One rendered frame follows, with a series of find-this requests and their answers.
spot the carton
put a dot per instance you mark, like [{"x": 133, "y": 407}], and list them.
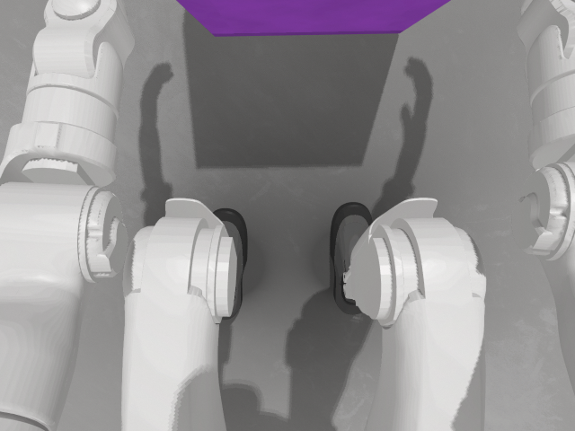
[{"x": 226, "y": 18}]

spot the left robot forearm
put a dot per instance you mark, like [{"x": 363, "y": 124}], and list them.
[{"x": 73, "y": 97}]

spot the right robot thigh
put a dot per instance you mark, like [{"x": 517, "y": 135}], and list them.
[{"x": 414, "y": 275}]

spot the left robot upper arm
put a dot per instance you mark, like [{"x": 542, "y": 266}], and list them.
[{"x": 56, "y": 242}]

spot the right robot forearm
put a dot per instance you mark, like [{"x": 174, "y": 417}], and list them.
[{"x": 547, "y": 30}]

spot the left robot foot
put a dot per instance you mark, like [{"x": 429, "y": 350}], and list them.
[{"x": 236, "y": 228}]

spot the right robot upper arm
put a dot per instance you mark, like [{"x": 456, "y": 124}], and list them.
[{"x": 543, "y": 224}]

